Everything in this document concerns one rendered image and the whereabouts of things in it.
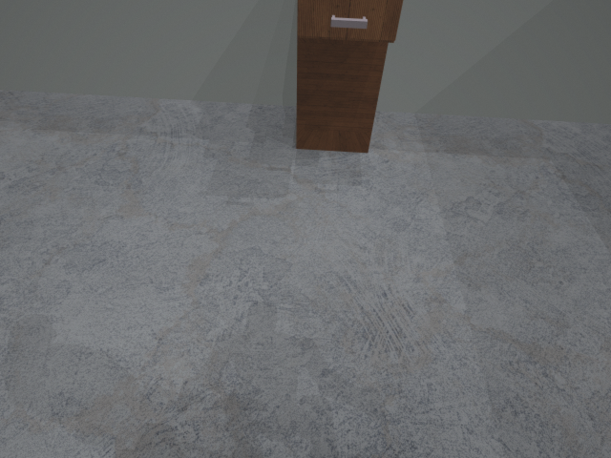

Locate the handle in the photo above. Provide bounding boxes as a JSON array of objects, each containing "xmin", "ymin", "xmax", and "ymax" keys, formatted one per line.
[{"xmin": 330, "ymin": 15, "xmax": 368, "ymax": 29}]

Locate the cabinet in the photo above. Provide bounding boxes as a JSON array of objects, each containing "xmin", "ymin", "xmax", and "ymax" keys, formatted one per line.
[{"xmin": 296, "ymin": 0, "xmax": 388, "ymax": 153}]

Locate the drawer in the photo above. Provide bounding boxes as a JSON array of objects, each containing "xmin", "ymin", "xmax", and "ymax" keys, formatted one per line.
[{"xmin": 298, "ymin": 0, "xmax": 403, "ymax": 43}]

